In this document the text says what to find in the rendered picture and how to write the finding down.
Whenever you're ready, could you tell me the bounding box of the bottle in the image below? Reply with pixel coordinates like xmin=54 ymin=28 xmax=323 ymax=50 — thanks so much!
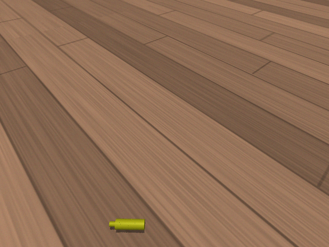
xmin=109 ymin=219 xmax=145 ymax=230

